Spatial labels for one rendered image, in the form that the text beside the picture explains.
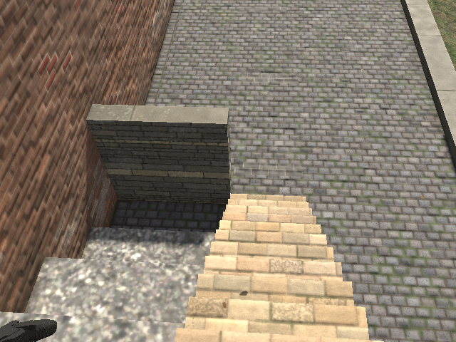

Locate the robot left hand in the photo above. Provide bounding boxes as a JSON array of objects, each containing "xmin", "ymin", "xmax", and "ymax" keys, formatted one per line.
[{"xmin": 0, "ymin": 319, "xmax": 57, "ymax": 342}]

